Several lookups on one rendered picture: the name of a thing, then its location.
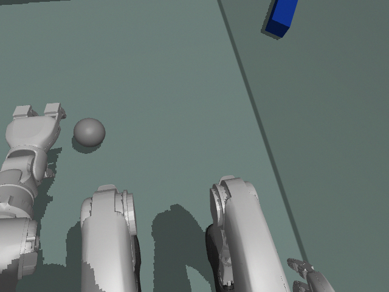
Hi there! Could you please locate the left robot hand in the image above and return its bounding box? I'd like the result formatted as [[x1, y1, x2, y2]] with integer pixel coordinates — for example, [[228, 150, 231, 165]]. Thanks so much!
[[5, 103, 66, 179]]

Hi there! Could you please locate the right robot hand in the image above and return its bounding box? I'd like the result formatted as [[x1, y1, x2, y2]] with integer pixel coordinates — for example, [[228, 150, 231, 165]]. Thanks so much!
[[287, 259, 335, 292]]

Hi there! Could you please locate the right robot foot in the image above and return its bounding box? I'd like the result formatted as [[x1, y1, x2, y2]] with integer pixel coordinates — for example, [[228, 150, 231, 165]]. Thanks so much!
[[205, 224, 235, 292]]

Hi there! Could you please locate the left robot arm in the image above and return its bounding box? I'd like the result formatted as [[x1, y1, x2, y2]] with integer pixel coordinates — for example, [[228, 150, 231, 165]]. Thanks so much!
[[0, 145, 47, 292]]

